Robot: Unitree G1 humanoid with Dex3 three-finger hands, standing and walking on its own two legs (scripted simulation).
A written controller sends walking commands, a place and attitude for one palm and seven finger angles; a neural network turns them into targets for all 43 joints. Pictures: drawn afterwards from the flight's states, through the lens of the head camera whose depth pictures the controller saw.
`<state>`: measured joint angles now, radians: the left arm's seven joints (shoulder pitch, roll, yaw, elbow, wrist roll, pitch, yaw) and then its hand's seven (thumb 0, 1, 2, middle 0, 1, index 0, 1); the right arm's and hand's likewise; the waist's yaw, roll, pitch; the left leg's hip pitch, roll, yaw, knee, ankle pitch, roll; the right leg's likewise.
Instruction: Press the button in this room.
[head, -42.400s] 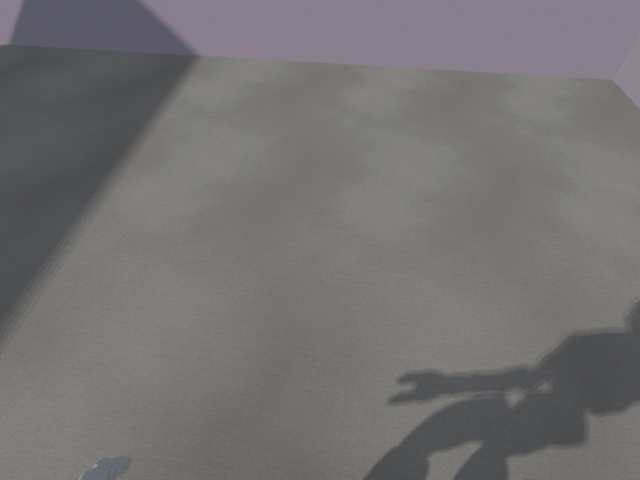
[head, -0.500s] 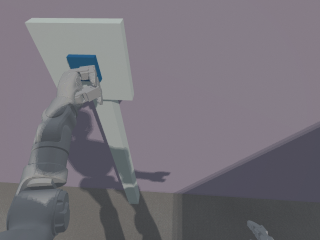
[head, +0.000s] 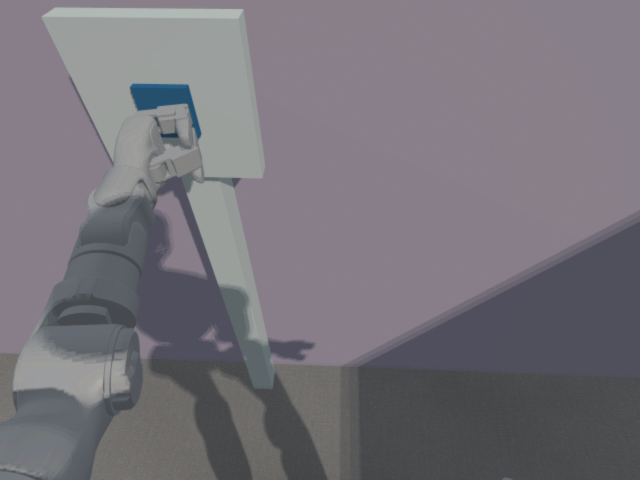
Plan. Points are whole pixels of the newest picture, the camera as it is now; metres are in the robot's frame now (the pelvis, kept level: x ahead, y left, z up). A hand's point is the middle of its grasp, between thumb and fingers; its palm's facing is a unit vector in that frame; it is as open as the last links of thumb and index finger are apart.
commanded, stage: pull the fist back off the button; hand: left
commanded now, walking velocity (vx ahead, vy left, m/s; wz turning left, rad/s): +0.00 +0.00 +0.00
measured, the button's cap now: (170, 107) +0.51 +0.20 +0.23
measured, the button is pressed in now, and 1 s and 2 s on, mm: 13 0 0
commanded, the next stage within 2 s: draw the hand back to the body in 0.96 s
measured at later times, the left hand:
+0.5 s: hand (191, 170) +0.42 +0.16 +0.19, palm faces -0.02 -1.00 +0.00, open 3.0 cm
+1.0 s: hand (178, 213) +0.34 +0.16 +0.20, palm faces +0.00 -1.00 -0.04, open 3.1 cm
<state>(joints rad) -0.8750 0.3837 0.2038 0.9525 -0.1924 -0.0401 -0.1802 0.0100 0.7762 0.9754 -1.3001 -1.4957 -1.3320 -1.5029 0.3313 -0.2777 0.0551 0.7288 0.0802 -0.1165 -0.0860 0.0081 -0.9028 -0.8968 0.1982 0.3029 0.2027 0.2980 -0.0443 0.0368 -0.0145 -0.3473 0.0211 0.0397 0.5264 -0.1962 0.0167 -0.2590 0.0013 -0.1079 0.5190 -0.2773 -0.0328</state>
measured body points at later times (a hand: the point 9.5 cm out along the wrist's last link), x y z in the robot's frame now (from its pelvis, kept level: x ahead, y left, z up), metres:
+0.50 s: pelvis +0.02 +0.00 +0.00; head +0.00 -0.01 +0.45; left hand +0.42 +0.22 +0.20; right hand +0.15 -0.25 -0.09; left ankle +0.05 +0.11 -0.73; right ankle +0.00 -0.10 -0.73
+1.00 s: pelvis +0.04 -0.01 +0.01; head +0.01 -0.04 +0.45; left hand +0.34 +0.21 +0.20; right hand +0.27 -0.22 -0.06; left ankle +0.05 +0.11 -0.73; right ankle +0.00 -0.10 -0.73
